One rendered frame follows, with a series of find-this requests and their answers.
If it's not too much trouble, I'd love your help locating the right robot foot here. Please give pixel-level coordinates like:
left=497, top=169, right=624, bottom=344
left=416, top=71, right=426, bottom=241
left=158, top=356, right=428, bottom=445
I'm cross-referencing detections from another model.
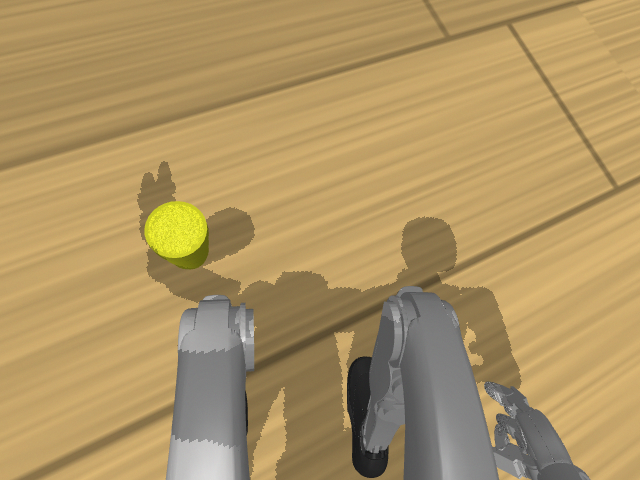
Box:
left=347, top=357, right=388, bottom=478

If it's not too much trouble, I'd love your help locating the right robot hand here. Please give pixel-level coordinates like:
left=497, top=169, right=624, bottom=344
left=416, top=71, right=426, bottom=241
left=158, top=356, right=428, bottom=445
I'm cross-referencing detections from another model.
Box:
left=484, top=382, right=573, bottom=480

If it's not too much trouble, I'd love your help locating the right robot arm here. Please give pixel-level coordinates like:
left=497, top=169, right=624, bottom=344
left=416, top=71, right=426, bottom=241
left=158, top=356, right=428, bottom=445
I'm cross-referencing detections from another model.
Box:
left=537, top=463, right=590, bottom=480

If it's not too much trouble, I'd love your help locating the cup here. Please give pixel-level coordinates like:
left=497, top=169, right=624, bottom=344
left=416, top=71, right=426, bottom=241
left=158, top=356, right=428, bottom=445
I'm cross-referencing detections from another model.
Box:
left=144, top=201, right=209, bottom=269

